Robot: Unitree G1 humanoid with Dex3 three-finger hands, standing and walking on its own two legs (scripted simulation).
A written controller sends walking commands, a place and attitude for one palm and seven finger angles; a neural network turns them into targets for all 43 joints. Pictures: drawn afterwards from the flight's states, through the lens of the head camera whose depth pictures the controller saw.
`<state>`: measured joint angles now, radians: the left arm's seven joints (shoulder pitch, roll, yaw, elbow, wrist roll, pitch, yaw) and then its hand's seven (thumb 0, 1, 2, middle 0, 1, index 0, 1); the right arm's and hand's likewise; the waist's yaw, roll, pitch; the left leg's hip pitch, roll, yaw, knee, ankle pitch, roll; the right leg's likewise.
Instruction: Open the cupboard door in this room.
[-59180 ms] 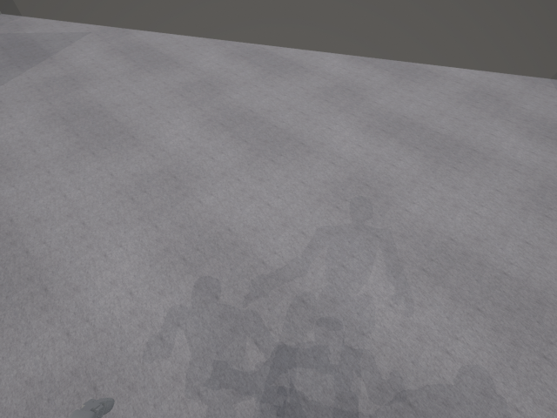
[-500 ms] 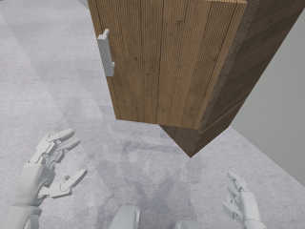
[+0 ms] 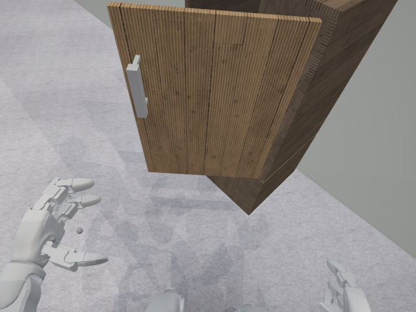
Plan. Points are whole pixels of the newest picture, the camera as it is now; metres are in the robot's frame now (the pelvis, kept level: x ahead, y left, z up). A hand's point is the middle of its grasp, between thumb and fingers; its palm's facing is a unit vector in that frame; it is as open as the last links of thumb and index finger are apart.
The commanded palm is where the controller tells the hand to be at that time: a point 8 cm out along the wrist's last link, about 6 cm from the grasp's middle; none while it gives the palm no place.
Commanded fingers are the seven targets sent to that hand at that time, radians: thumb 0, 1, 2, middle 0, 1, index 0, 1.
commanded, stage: raise the hand with hooked fingers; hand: left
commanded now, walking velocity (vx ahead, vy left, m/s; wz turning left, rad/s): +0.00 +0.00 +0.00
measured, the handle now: (139, 87) +0.59 +0.20 +0.07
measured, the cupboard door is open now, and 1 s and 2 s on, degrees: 44 44 44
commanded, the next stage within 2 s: move the hooked fingers beside the handle in 0.96 s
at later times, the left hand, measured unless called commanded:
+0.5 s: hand (43, 190) +0.29 +0.29 +0.09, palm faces +0.04 -1.00 -0.06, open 14.0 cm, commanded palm +0.26 +0.33 +0.09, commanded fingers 0.00 -0.50 0.30 -0.30 -1.20 -0.30 -1.20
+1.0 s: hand (62, 193) +0.29 +0.26 +0.09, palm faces +0.03 -1.00 -0.04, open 14.0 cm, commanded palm +0.26 +0.31 +0.09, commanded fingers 0.00 -0.50 0.30 -0.30 -1.20 -0.30 -1.20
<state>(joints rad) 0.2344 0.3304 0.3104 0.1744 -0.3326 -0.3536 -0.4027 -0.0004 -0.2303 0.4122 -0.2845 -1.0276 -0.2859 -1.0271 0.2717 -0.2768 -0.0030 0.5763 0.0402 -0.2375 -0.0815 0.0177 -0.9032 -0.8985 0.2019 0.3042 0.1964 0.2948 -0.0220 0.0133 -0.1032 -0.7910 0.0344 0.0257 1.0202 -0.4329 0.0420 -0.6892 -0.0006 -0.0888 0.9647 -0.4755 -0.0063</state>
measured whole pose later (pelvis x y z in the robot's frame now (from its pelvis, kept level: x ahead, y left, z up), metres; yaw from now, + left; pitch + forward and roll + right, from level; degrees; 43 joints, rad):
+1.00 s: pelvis +0.01 -0.01 +0.02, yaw +0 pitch +9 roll -2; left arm -0.03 0.41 0.43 0.44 -0.35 -0.28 -0.51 -0.01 -0.50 0.30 -0.30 -1.20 -0.30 -1.20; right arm 0.29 -0.28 0.04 0.56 0.04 -0.18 -0.08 0.02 -0.90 -0.90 0.20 0.30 0.20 0.30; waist -0.01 0.03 -0.09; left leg -0.68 0.03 0.02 0.90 -0.39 0.03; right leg -0.58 0.01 -0.09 0.85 -0.43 -0.02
